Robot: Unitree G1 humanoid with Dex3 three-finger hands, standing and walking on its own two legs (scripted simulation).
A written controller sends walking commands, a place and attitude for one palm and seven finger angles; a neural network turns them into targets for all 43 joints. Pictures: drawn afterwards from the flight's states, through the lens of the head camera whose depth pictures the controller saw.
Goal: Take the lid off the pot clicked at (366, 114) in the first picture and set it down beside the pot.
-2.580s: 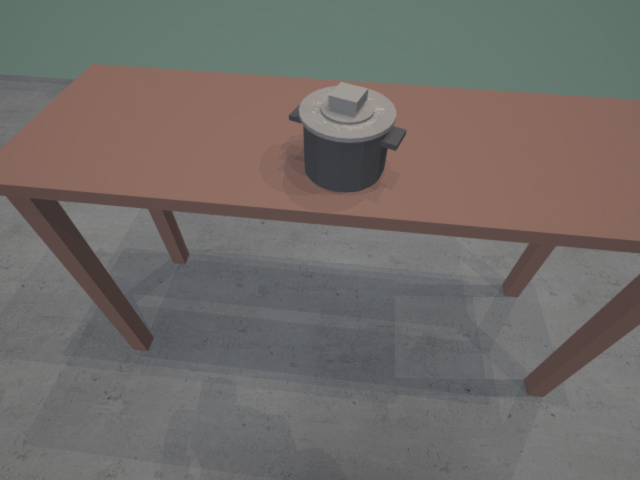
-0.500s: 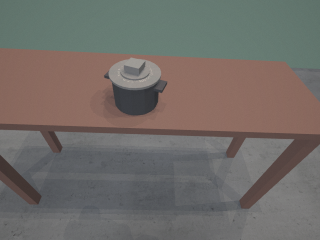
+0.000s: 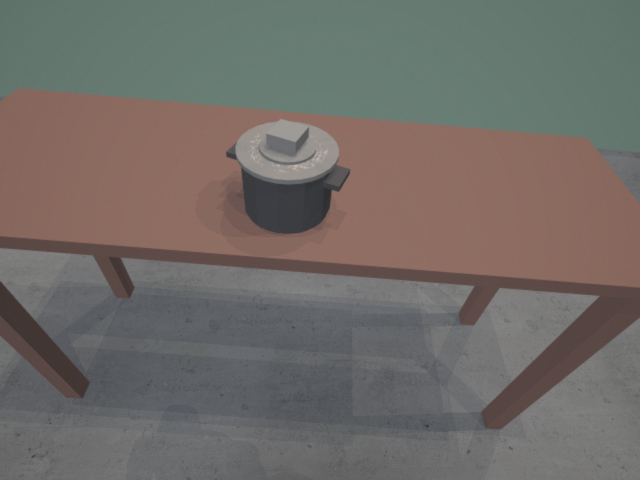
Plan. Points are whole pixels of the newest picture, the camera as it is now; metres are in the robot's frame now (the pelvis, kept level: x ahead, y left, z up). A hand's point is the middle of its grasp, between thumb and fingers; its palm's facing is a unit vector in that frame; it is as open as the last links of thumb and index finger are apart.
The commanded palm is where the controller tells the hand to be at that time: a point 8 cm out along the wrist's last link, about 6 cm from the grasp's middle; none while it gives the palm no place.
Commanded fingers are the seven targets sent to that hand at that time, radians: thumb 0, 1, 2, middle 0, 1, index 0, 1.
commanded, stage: look again from close up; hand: left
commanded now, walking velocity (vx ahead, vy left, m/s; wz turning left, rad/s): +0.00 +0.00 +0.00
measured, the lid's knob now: (287, 135) +0.57 +0.10 +0.14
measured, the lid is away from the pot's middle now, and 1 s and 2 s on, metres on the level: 0.00 0.00 0.00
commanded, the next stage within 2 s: lift the closed hand beside the body in 1.16 s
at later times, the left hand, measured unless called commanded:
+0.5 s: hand out of the picture +0.01 +0.16 -0.18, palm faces +0.03 -0.99 -0.16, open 7.4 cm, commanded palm none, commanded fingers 0.00 0.90 0.90 -0.20 -0.30 -0.20 -0.30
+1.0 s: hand out of the picture +0.03 +0.15 -0.18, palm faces +0.04 -0.99 -0.15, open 7.4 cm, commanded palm none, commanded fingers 0.00 0.90 0.90 -0.20 -0.30 -0.20 -0.30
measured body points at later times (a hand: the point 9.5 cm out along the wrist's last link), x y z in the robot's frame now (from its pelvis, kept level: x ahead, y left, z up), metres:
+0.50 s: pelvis +0.03 -0.01 +0.00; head +0.03 +0.01 +0.45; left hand +0.01 +0.21 -0.16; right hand +0.03 -0.23 -0.15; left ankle +0.08 +0.10 -0.73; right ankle +0.01 -0.14 -0.73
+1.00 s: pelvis +0.04 -0.01 +0.01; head +0.05 +0.00 +0.45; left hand +0.03 +0.21 -0.16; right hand +0.05 -0.23 -0.15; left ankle +0.08 +0.10 -0.73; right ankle +0.01 -0.14 -0.73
